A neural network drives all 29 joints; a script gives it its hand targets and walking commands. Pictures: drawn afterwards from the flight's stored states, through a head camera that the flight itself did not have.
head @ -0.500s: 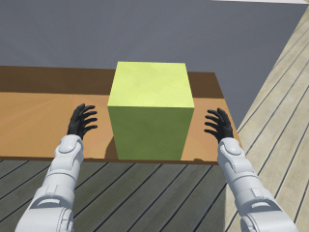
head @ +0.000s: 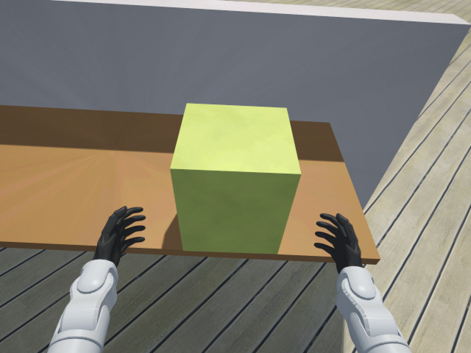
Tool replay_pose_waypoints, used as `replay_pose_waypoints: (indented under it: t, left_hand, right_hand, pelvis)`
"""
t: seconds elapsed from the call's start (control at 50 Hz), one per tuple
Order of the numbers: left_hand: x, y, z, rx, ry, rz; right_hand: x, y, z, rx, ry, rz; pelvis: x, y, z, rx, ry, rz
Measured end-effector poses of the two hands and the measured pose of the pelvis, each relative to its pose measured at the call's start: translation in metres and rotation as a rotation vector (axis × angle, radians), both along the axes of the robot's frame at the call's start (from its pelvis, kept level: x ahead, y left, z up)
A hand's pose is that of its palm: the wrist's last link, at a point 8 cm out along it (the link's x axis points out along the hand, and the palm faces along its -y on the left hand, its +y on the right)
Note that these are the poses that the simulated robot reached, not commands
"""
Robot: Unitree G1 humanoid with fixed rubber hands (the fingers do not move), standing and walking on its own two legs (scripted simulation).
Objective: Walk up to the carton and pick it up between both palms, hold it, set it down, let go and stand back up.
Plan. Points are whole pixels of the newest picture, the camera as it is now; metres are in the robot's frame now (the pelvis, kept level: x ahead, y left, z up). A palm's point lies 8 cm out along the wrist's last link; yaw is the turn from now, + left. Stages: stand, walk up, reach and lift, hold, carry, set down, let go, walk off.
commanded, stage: set down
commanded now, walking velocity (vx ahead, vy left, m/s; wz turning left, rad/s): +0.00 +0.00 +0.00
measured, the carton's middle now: (233, 181) +0.47 +0.03 +0.04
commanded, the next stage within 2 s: none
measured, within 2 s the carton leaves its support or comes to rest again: neither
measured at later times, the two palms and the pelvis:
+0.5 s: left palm (100, 307) +0.21 +0.23 +0.00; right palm (356, 309) +0.22 -0.18 +0.00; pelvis +0.02 +0.00 +0.00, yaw +0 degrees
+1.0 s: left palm (100, 346) +0.17 +0.23 -0.05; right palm out of the picture +0.16 -0.19 -0.06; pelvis +0.02 +0.00 +0.00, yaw -1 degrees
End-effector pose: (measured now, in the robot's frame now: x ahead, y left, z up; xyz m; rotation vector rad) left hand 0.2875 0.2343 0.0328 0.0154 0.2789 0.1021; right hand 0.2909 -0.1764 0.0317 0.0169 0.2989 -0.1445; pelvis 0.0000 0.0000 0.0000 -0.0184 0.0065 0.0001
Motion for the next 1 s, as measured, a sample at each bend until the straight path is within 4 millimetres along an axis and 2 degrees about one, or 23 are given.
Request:
replay_pose_waypoints:
  t: [0.22,0.52,0.68,0.84,1.0]
  left_hand:
    - [-0.043,0.001,-0.022,0.003,0.08,-0.004]
    - [-0.079,0.0,-0.037,0.026,0.191,0.003]
    - [-0.104,-0.001,-0.053,0.033,0.279,0.013]
    - [-0.118,-0.002,-0.071,0.046,0.388,0.014]
    - [-0.12,-0.003,-0.081,0.059,0.477,0.011]
  right_hand:
    - [-0.041,0.0,-0.02,-0.008,0.069,0.02]
    - [-0.073,-0.007,-0.035,-0.019,0.152,0.042]
    - [-0.097,-0.01,-0.053,-0.027,0.225,0.044]
    - [-0.116,-0.015,-0.073,-0.042,0.322,0.032]
    - [-0.127,-0.017,-0.087,-0.043,0.412,0.025]
  pelvis:
    - [0.008,0.001,0.0,-0.001,-0.017,-0.004]
    - [0.017,0.002,0.0,0.0,-0.01,-0.007]
    - [0.018,0.0,-0.001,0.001,-0.015,-0.008]
    - [0.017,-0.002,-0.001,0.006,-0.012,-0.012]
    - [0.015,-0.004,-0.002,0.009,-0.005,-0.017]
